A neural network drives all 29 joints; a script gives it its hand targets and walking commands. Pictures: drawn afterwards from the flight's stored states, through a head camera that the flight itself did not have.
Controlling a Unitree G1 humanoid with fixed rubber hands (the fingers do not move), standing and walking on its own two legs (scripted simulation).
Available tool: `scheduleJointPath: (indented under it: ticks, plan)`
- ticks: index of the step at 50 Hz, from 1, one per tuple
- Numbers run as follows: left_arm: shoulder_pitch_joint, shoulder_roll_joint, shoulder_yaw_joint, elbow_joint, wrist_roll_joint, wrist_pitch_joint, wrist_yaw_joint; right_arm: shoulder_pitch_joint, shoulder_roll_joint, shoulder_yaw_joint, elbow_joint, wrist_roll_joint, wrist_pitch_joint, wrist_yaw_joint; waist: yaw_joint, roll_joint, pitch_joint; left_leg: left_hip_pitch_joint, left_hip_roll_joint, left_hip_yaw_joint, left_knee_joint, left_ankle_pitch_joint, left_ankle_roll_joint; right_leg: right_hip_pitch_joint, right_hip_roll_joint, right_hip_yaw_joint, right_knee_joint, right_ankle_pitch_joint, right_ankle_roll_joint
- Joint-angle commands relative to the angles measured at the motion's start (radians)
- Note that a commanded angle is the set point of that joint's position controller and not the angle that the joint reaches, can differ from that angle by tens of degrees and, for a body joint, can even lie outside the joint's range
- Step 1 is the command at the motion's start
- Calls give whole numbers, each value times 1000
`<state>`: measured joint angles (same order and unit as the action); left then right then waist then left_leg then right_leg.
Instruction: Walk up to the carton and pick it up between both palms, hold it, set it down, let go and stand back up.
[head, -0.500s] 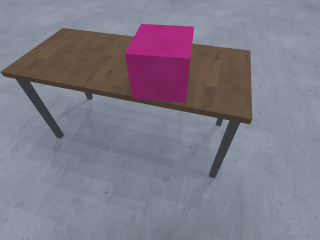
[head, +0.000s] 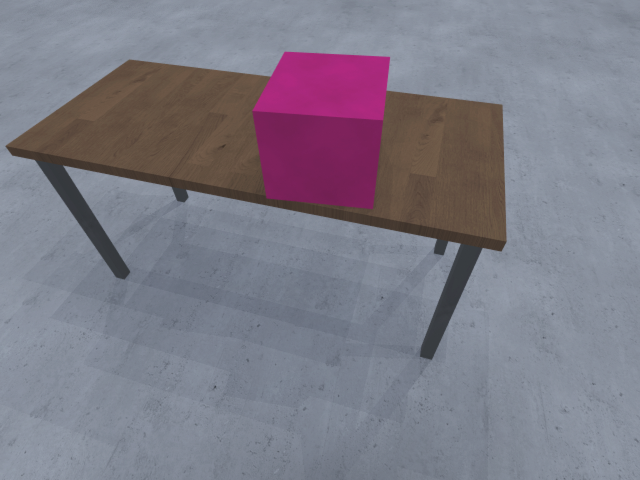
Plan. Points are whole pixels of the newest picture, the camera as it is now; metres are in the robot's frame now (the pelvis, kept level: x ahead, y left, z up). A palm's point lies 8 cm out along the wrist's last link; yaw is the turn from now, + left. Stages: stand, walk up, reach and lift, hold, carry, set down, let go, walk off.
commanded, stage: walk up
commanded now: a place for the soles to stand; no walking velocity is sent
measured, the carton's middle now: (327, 128) +0.84 +0.03 -0.02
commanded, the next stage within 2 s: none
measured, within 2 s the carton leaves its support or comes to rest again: neither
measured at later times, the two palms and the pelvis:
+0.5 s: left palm (118, 452) +0.18 +0.32 -0.14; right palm out of the picture +0.03 -0.14 -0.15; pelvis +0.12 +0.07 -0.01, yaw -5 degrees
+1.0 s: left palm (151, 356) +0.33 +0.32 -0.13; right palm (461, 317) +0.40 -0.21 -0.12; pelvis +0.33 +0.06 -0.01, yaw -3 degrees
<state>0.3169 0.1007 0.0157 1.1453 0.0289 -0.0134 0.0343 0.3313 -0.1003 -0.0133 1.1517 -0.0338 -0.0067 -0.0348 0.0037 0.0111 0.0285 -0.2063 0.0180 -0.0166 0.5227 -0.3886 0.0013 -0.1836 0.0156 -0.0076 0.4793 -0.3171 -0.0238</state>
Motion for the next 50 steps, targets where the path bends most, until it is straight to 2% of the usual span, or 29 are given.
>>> scheduleJointPath:
  ticks: [1,2,4,8,10,11,12,13,14,15,17,18,20,23,29,31,32,33,34,35,36,37,38,39,41,44,46,47,50]
  plan:
    - [213,233,64,-16,19,-12,18,-29,-99,-20,-113,-41,-8,22,81,-159,233,-450,13,52,308,-199,-8,33,-392,540,-341,-636,-211]
    - [227,211,59,-14,21,-20,20,-52,-110,-27,-139,-44,-16,28,87,-136,262,-501,55,11,348,-150,-20,38,-416,555,-361,-558,-224]
    - [197,202,51,-23,31,-35,19,-41,-142,-40,-174,-39,-30,37,59,-121,206,-475,97,-37,348,-90,-29,51,-392,498,-352,-442,-203]
    - [53,221,57,-70,37,-40,7,59,-124,-50,-204,-25,-42,50,-23,-166,100,-126,50,35,193,3,-16,-118,-254,248,-257,-319,-130]
    - [-33,253,56,-97,42,-20,-6,257,-111,-58,-160,-17,-42,43,-121,-82,86,217,-12,128,60,137,-5,-366,-158,133,-79,-427,-99]
    - [-6,227,44,-105,49,-11,-13,348,-148,-77,-128,-16,-42,31,-145,49,74,317,-42,134,41,91,-19,-448,-90,95,98,-491,-77]
    - [43,155,15,-120,43,-10,-21,400,-198,-86,-123,-21,-41,19,-152,244,64,308,88,-49,-68,-113,-14,-510,-2,-7,393,-435,-49]
    - [86,75,-10,-168,26,-13,-27,374,-257,-75,-161,-17,-36,6,-110,328,100,189,320,-523,-318,-525,30,-601,48,19,658,-366,-9]
    - [130,148,9,-166,33,-2,-30,264,-298,-83,-192,12,-23,-10,-56,184,190,32,400,-614,-426,-674,95,-552,-11,61,720,-308,10]
    - [118,158,11,-181,24,-1,-38,193,-320,-81,-207,17,-21,-14,-44,169,221,-14,423,-641,-445,-707,177,-556,-57,52,753,-297,12]
    - [50,191,10,-207,34,-16,-44,174,-282,-54,-221,13,-39,-4,-54,100,274,-51,382,-531,-419,-564,191,-577,-92,85,732,-189,16]
    - [74,199,13,-205,33,-21,-49,162,-268,-42,-225,6,-46,0,-39,108,276,-69,354,-426,-411,-480,181,-540,-101,91,676,-152,23]
    - [109,189,12,-214,28,-27,-61,159,-256,-36,-209,-8,-57,4,-16,95,267,-71,328,-316,-390,-345,184,-499,-98,75,615,-99,26]
    - [72,178,11,-249,27,-25,-66,182,-250,-28,-175,-8,-70,9,-12,79,260,-71,302,-201,-369,-206,205,-459,-93,42,532,6,33]
    - [-63,151,1,-350,19,-45,-66,209,-264,-19,-156,-17,-74,26,-29,93,217,-50,237,10,-234,156,183,-259,-46,-73,249,152,16]
    - [-11,160,12,-351,26,-52,-56,205,-281,-17,-157,-23,-62,30,1,68,186,-73,227,46,-110,234,163,-108,-13,-108,158,180,-2]
    - [80,181,25,-332,32,-56,-47,208,-282,-13,-158,-24,-55,32,44,14,144,-102,191,71,35,296,147,14,15,-122,134,187,-10]
    - [198,220,46,-308,39,-58,-35,249,-262,-1,-161,-23,-47,35,84,-78,63,-140,133,113,255,296,121,165,19,-96,131,157,-11]
    - [317,290,73,-304,46,-56,-23,310,-229,11,-181,-15,-38,37,118,-197,-60,-232,57,144,536,119,72,318,-153,158,85,3,-48]
    - [360,365,87,-327,28,-50,-8,345,-209,16,-218,-3,-22,41,104,-275,-98,-358,-27,77,736,-230,22,346,-406,641,-105,-116,-119]
    - [311,395,94,-336,-18,-34,7,308,-264,1,-244,9,0,36,103,-179,-70,-429,13,15,837,-232,11,282,-495,813,-233,-349,-233]
    - [238,377,87,-362,-41,-27,16,214,-291,-11,-273,-2,6,38,106,-136,10,-450,52,-19,883,-192,6,157,-501,810,-299,-468,-260]
    - [182,349,73,-385,-43,-32,16,148,-287,-12,-296,-9,2,39,97,-93,85,-459,68,-37,881,-150,5,80,-484,716,-312,-429,-233]
    - [143,333,63,-392,-30,-41,16,130,-261,-8,-295,-12,-5,39,83,-98,119,-447,80,-46,850,-143,-2,32,-465,603,-286,-316,-241]
    - [101,276,45,-373,-6,-65,8,167,-225,-7,-290,-18,-13,45,32,-96,116,-369,98,-73,737,-111,-9,-28,-417,392,-222,4,-231]
    - [115,244,41,-348,13,-90,6,174,-196,-13,-304,-24,-11,59,7,-40,47,-327,87,-53,668,-51,-25,5,-378,223,-161,339,-229]
    - [82,273,37,-334,33,-97,7,72,-149,-4,-369,-23,-6,73,-33,-64,104,-383,124,-51,497,54,-39,-9,-376,128,-166,381,-220]
    - [42,271,37,-343,32,-95,4,53,-139,3,-372,-14,-8,78,-33,-95,103,-326,121,-20,388,119,-36,-46,-339,63,-148,413,-196]
    - [21,286,26,-348,23,-76,-16,106,-155,-6,-325,-7,-22,72,-43,-124,23,-4,23,91,163,397,-11,-167,-235,-67,22,484,-125]
